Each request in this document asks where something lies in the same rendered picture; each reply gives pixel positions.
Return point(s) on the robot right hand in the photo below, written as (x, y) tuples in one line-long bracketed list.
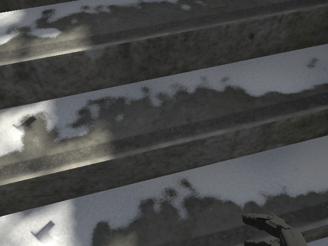
[(275, 226)]

